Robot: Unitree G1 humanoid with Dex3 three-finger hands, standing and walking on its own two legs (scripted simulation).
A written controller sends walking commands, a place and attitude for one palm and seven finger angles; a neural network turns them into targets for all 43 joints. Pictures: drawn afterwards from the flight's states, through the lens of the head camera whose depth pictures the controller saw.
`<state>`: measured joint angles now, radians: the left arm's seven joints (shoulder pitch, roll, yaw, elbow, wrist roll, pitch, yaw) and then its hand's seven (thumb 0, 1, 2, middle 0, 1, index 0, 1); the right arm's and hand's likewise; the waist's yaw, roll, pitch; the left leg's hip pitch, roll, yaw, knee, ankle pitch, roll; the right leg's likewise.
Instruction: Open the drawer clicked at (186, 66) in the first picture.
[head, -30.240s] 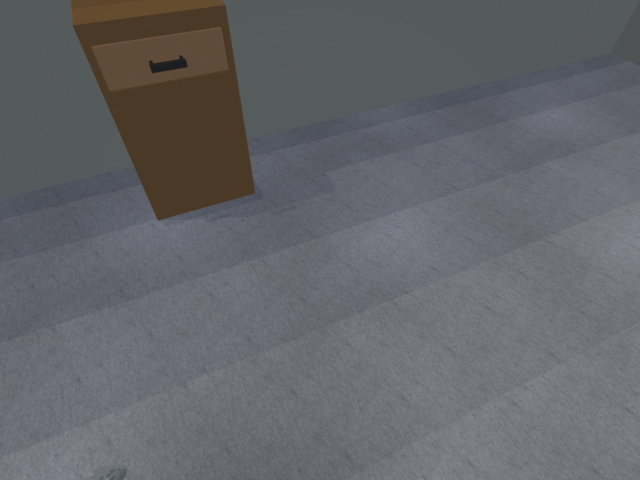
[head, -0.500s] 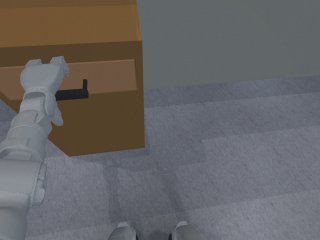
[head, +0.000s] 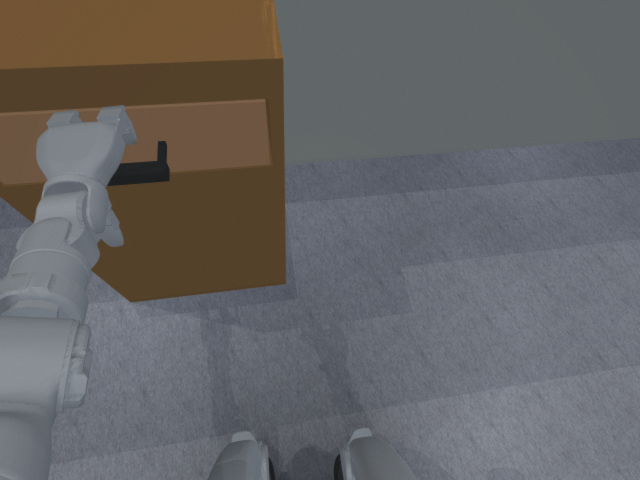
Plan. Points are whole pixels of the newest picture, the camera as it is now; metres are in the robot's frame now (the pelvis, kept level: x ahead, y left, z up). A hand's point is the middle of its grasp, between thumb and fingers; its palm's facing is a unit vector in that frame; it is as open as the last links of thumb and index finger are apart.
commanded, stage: lower the fingers behind the handle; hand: left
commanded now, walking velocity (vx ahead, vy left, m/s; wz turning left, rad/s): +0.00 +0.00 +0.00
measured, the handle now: (125, 162) +0.55 +0.24 -0.02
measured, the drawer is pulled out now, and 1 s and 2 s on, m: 0.00 0.00 0.00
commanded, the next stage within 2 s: lift the hand off the handle in 1.20 s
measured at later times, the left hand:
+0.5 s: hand (106, 188) +0.50 +0.25 -0.01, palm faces -0.06 -0.02 -1.00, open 13.9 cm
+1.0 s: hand (108, 186) +0.50 +0.25 -0.01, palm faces -0.04 +0.01 -1.00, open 13.8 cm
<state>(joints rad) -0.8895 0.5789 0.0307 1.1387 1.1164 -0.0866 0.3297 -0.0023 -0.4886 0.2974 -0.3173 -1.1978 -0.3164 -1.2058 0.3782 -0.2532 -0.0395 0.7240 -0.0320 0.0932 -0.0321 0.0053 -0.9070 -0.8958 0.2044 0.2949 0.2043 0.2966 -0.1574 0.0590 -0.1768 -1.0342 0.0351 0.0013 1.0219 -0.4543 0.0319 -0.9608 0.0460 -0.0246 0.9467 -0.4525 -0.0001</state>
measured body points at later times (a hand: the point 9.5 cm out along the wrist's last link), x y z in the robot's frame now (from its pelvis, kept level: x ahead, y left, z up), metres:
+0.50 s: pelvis -0.02 +0.00 -0.02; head +0.12 +0.02 +0.40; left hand +0.50 +0.25 +0.04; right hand -0.04 -0.27 -0.14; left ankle +0.00 +0.10 -0.67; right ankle -0.01 -0.13 -0.67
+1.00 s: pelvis -0.05 +0.00 -0.06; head +0.11 +0.02 +0.36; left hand +0.50 +0.25 +0.04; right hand -0.06 -0.28 -0.17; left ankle +0.00 +0.10 -0.67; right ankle -0.01 -0.13 -0.67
